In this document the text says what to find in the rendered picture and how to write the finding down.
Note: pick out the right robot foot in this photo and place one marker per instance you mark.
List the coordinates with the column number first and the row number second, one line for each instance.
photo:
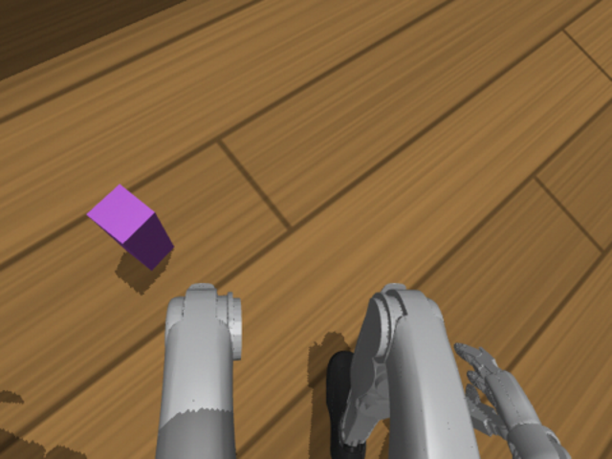
column 338, row 385

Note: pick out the carton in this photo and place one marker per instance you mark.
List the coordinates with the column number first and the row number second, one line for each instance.
column 134, row 225

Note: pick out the right robot hand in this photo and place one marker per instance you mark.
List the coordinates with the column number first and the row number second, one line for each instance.
column 502, row 390

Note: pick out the right robot arm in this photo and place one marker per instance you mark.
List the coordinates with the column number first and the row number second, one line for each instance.
column 534, row 441

